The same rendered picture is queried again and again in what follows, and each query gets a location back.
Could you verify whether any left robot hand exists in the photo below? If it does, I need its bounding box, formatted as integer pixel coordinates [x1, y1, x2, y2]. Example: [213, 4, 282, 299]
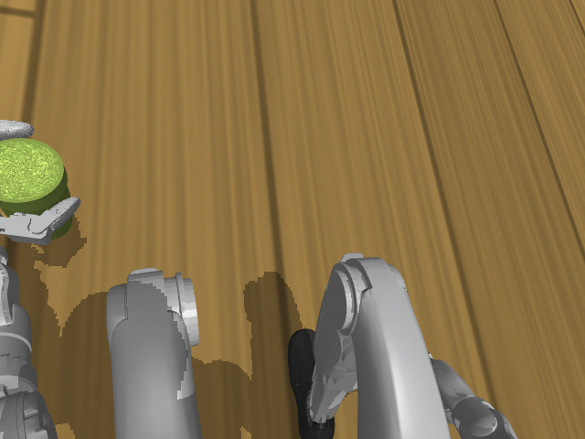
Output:
[0, 120, 80, 245]

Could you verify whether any right robot arm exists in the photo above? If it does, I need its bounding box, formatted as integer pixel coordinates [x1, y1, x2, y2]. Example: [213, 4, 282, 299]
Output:
[451, 397, 518, 439]

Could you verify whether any right robot hand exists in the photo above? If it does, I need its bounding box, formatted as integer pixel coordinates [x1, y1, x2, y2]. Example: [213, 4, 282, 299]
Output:
[428, 352, 476, 424]

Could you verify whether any left robot arm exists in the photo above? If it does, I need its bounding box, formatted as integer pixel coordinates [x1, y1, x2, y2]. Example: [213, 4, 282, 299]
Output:
[0, 246, 58, 439]

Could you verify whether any cup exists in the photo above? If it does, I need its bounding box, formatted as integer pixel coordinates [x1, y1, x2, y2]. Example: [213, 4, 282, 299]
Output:
[0, 138, 73, 240]

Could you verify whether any right robot foot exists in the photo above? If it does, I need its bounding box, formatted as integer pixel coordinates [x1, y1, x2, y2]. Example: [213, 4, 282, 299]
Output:
[288, 329, 335, 439]

